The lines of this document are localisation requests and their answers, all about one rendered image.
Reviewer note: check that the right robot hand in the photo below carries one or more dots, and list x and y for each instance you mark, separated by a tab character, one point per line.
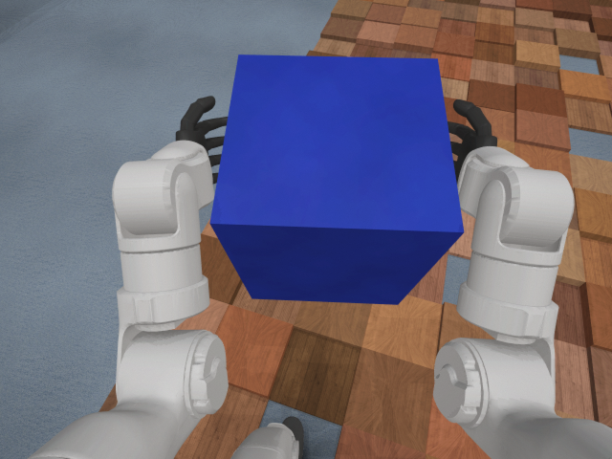
479	137

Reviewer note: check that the right robot upper arm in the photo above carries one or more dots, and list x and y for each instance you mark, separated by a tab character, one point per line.
502	395

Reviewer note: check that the left robot forearm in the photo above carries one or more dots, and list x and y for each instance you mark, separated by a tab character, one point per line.
157	205

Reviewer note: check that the left robot foot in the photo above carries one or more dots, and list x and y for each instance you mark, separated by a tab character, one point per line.
294	424

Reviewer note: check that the left robot hand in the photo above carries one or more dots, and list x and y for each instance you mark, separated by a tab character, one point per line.
192	131

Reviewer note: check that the carton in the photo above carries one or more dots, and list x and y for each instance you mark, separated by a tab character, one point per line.
336	181

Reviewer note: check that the left robot thigh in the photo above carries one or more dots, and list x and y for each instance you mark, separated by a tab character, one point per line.
268	443

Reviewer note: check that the left robot upper arm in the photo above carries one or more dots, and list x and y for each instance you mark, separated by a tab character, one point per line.
168	381

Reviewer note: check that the right robot forearm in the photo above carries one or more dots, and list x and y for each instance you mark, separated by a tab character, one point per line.
522	217

